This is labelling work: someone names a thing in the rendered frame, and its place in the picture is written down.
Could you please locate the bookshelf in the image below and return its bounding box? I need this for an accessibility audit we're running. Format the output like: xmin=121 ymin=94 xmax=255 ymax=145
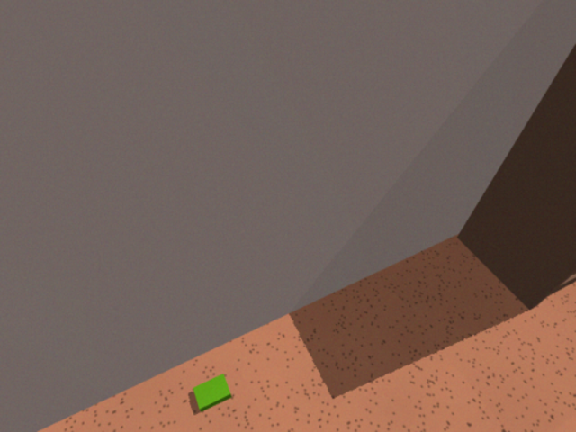
xmin=457 ymin=44 xmax=576 ymax=310

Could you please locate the small box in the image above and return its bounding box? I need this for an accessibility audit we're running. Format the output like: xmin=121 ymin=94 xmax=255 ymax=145
xmin=193 ymin=373 xmax=231 ymax=412

